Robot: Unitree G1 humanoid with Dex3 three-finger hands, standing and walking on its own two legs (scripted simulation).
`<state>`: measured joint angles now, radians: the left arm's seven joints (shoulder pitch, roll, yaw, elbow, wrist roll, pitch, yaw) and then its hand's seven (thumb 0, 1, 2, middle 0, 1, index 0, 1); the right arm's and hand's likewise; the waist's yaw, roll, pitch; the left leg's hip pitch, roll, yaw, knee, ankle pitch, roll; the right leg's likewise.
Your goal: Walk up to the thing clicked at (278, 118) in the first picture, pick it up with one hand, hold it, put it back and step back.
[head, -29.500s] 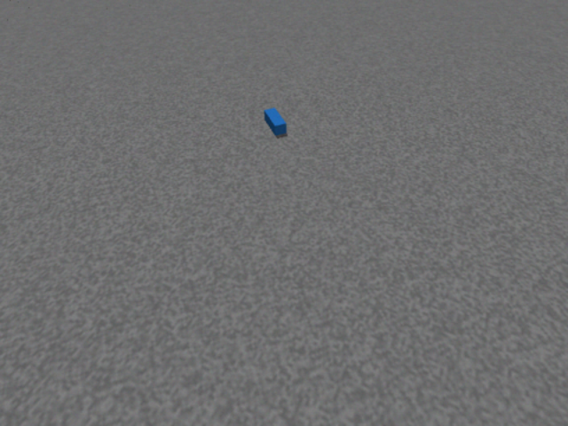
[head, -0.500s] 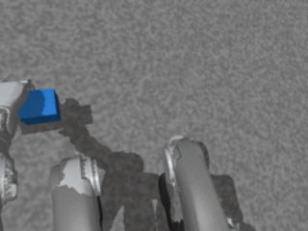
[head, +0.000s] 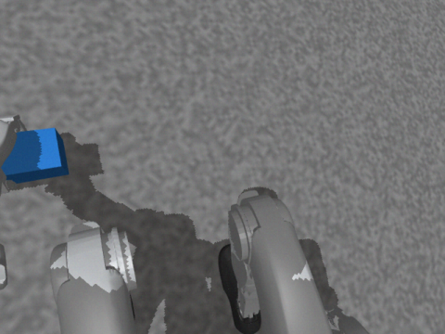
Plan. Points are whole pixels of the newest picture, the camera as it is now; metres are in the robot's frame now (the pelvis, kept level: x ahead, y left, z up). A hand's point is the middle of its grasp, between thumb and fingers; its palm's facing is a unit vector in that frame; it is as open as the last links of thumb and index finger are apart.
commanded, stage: rest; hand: left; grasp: from above
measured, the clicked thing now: (0, 161) +0.44 +0.32 -0.22
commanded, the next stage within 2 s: open in 0.96 s
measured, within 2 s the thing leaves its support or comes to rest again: rests again in 0.68 s
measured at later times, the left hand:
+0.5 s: hand (13, 164) +0.44 +0.31 -0.24, palm faces -0.46 -0.13 -0.88, open 10.6 cm
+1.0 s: hand (12, 166) +0.44 +0.32 -0.25, palm faces -0.46 -0.14 -0.88, open 10.6 cm
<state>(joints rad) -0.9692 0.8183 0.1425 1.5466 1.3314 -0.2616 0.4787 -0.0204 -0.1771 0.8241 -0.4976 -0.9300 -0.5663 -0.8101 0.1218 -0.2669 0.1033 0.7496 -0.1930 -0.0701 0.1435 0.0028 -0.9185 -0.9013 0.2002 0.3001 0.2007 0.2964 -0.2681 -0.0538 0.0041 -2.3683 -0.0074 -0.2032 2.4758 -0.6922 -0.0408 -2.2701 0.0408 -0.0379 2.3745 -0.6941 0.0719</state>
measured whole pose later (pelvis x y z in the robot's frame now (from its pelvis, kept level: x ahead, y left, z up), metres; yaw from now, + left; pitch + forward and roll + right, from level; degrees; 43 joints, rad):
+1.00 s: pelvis +0.00 +0.01 -0.02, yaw -4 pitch +29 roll -13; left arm -1.00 0.96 0.15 1.72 1.33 -0.27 0.60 -0.02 -0.18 0.81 -0.53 -0.89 -0.59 -0.78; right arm 0.06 -0.30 0.22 0.73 -0.28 -0.17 0.23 0.00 -0.92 -0.90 0.20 0.30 0.20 0.30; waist -0.33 -0.11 0.11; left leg -2.37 0.00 -0.27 2.57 -0.73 -0.03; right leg -2.25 0.07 -0.09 2.41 -0.70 0.08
